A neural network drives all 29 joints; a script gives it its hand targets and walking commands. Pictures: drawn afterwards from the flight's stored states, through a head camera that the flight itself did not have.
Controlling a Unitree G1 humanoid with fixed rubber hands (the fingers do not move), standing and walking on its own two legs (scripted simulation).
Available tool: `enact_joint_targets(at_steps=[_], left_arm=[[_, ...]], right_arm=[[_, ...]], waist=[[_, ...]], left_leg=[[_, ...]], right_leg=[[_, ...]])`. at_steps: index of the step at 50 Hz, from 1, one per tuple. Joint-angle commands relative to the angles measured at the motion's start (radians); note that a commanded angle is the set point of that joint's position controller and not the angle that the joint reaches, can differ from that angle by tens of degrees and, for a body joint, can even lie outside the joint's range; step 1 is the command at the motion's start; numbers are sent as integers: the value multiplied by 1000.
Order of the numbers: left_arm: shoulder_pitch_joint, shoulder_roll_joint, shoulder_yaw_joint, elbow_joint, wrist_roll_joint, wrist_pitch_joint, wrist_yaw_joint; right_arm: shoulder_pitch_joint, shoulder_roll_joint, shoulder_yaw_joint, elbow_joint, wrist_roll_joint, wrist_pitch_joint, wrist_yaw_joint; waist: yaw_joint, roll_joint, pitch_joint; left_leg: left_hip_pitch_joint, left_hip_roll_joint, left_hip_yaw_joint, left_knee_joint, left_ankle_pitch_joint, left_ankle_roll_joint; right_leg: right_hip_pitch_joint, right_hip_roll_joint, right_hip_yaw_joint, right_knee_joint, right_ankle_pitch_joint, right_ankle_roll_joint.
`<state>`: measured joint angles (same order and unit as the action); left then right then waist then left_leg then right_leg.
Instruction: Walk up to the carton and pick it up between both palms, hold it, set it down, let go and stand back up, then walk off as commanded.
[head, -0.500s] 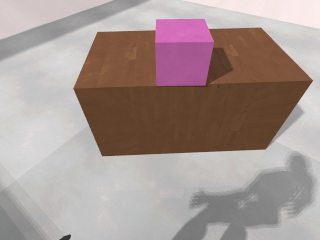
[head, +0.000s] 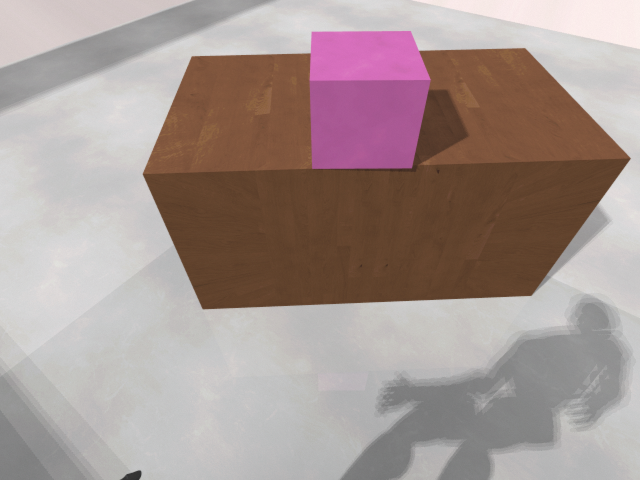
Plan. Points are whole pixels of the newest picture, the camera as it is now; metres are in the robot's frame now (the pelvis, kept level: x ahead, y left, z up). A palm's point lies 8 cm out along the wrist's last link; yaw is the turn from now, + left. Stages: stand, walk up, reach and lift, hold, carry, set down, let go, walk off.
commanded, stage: stand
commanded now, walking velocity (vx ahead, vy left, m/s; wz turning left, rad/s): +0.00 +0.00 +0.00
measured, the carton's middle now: (361, 99) +0.98 -0.04 -0.02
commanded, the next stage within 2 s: none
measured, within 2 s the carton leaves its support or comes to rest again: neither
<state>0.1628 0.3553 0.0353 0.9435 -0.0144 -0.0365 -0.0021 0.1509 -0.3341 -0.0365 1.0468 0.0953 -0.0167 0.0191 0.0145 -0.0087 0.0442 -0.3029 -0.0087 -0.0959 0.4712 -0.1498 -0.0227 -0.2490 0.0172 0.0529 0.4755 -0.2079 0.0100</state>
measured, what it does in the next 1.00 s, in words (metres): stands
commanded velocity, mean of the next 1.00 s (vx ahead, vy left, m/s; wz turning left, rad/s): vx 0.00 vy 0.00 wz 0.00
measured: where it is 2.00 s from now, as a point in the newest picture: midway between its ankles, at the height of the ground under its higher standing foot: outside the picture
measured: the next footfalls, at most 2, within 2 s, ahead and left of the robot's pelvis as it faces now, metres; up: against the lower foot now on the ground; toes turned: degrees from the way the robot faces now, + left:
none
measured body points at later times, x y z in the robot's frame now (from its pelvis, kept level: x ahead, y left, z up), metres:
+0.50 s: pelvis +0.00 +0.00 +0.00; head +0.01 +0.01 +0.45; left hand +0.10 +0.30 -0.12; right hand +0.08 -0.30 -0.12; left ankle +0.07 +0.13 -0.74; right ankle +0.03 -0.13 -0.74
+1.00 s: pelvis +0.00 +0.00 +0.00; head +0.01 +0.01 +0.45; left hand +0.10 +0.30 -0.12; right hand +0.08 -0.30 -0.12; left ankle +0.07 +0.13 -0.74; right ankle +0.03 -0.13 -0.74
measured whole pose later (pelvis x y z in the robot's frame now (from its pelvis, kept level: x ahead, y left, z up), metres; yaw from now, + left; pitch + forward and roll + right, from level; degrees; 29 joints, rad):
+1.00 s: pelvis +0.00 +0.00 +0.00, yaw +0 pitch -1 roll -1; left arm 0.16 0.36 0.04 0.94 -0.01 -0.03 0.00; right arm 0.15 -0.33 -0.04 1.05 0.10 -0.02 0.02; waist 0.01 -0.01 0.04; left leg -0.30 -0.01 -0.10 0.47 -0.15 -0.02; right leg -0.25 0.02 0.05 0.47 -0.21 0.01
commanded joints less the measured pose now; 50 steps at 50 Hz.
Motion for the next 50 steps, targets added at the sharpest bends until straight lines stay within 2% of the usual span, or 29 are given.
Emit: enact_joint_targets(at_steps=[1,2,4,6,9,10,11,12,14,15,16,17,18,21,23,24,26,28,29,31,32,33,34,37,44,46,48,49,50], left_arm=[[-56,208,35,4,35,-23,4],[-52,204,35,1,30,-22,-1],[-47,198,27,10,28,-16,-2],[-46,203,25,10,32,-20,1],[-38,210,34,9,30,-13,-1],[-59,206,27,10,35,-14,0],[-57,211,33,9,35,-18,-2],[-37,219,33,13,29,-19,3],[-84,207,38,-4,37,-17,0],[-46,208,35,2,30,-20,-1],[-51,201,36,6,34,-18,-1],[-42,223,32,16,38,-16,0],[-55,202,30,8,34,-19,0],[-45,204,33,5,32,-18,-3],[-60,184,31,11,45,-17,-1],[-50,207,32,7,39,-16,-4],[-50,193,31,10,36,-16,-1],[-48,205,30,9,36,-18,0],[-9,197,35,16,31,-21,0],[-55,206,35,8,40,-15,0],[-49,210,36,3,39,-12,-1],[-67,210,35,4,47,-9,1],[-51,210,34,8,44,-11,-2],[-64,203,31,0,40,-21,0],[-44,218,40,13,30,-15,2],[-53,218,41,9,36,-12,1],[-58,202,34,6,36,-12,-2],[-46,183,29,11,36,-15,0],[-39,186,24,10,34,-18,-3]], right_arm=[[-80,-212,-22,-58,-122,-33,-6],[-87,-220,-25,-60,-124,-36,-6],[-54,-235,-29,-49,-126,-33,-8],[-91,-227,-28,-65,-125,-32,-11],[-95,-228,-27,-62,-126,-37,-15],[-92,-220,-26,-59,-119,-31,-13],[-91,-215,-24,-54,-118,-32,-14],[-76,-205,-22,-55,-117,-31,-11],[-80,-203,-18,-63,-114,-32,-10],[-66,-213,-18,-53,-117,-30,-11],[-97,-209,-18,-60,-124,-28,-12],[-80,-216,-22,-57,-115,-25,-11],[-72,-210,-19,-48,-116,-22,-11],[-94,-221,-22,-63,-120,-28,-9],[-88,-214,-20,-60,-123,-27,-12],[-80,-239,-30,-60,-124,-23,-11],[-71,-236,-27,-50,-125,-25,-13],[-78,-234,-28,-57,-122,-26,-10],[-76,-234,-30,-61,-127,-26,-8],[-67,-216,-20,-52,-126,-24,-8],[-84,-220,-28,-55,-125,-25,-16],[-92,-227,-29,-57,-125,-18,-12],[-68,-228,-28,-62,-122,-22,-11],[-59,-218,-29,-52,-123,-29,-9],[-69,-214,-21,-55,-122,-29,-11],[-88,-209,-23,-56,-120,-28,-12],[-61,-238,-31,-51,-123,-29,-13],[-97,-242,-30,-61,-132,-31,-14],[-79,-244,-31,-68,-125,-27,-11]], waist=[[-5,11,-176],[-3,-10,-176],[-20,48,-164],[-10,42,-180],[2,22,-199],[-6,-6,-161],[-4,16,-174],[-23,16,-183],[-28,21,-167],[-14,4,-175],[0,27,-165],[-24,30,-133],[-10,12,-156],[-8,31,-161],[-9,5,-165],[-9,37,-148],[-11,-4,-157],[-13,72,-134],[0,66,-146],[-10,23,-148],[-1,-4,-121],[-12,12,-153],[-24,8,-169],[-23,-14,-169],[-6,49,-180],[-7,25,-152],[-16,15,-172],[2,26,-182],[-15,33,-199]], left_leg=[[144,106,-72,-130,-69,56],[150,115,-82,-127,-63,62],[149,102,-70,-119,-67,58],[156,118,-91,-140,-72,64],[142,121,-103,-136,-66,68],[147,114,-74,-122,-44,62],[147,104,-67,-113,-43,58],[169,109,-66,-102,-42,63],[133,104,-73,-132,-84,57],[134,113,-91,-131,-91,65],[128,107,-80,-133,-105,69],[136,112,-81,-128,-122,60],[123,106,-84,-128,-126,69],[129,116,-89,-137,-140,62],[126,104,-83,-138,-139,65],[115,102,-80,-131,-146,60],[146,109,-82,-126,-120,60],[104,113,-99,-155,-139,60],[119,113,-87,-138,-149,63],[111,104,-86,-138,-187,55],[107,111,-101,-138,-176,62],[128,95,-64,-118,-159,55],[146,101,-68,-116,-148,58],[161,100,-67,-118,-86,59],[144,117,-79,-128,-47,65],[120,118,-88,-141,-117,66],[156,103,-66,-113,-73,55],[164,107,-77,-118,-105,58],[161,115,-93,-138,-124,66]], right_leg=[[66,-128,119,-161,-43,-43],[53,-126,117,-158,-37,-49],[46,-135,129,-155,-27,-52],[51,-126,117,-160,-77,-41],[84,-115,95,-142,-35,-35],[55,-123,101,-163,-41,-37],[64,-127,119,-161,-43,-39],[49,-142,140,-180,-38,-45],[65,-132,120,-162,-61,-42],[62,-121,120,-156,-79,-49],[52,-129,119,-163,-83,-47],[4,-125,132,-182,-114,-45],[31,-127,131,-173,-134,-50],[26,-118,119,-170,-123,-45],[48,-126,129,-170,-119,-47],[25,-124,124,-177,-145,-41],[13,-119,129,-180,-119,-45],[34,-119,114,-154,-102,-42],[36,-124,130,-157,-97,-53],[18,-122,129,-179,-183,-48],[15,-123,136,-186,-163,-47],[6,-128,137,-192,-193,-44],[16,-129,139,-187,-180,-46],[14,-137,142,-189,-133,-49],[73,-121,109,-142,-22,-43],[56,-120,116,-166,-93,-47],[44,-125,121,-160,-72,-47],[42,-119,119,-166,-79,-44],[48,-120,106,-154,-99,-42]])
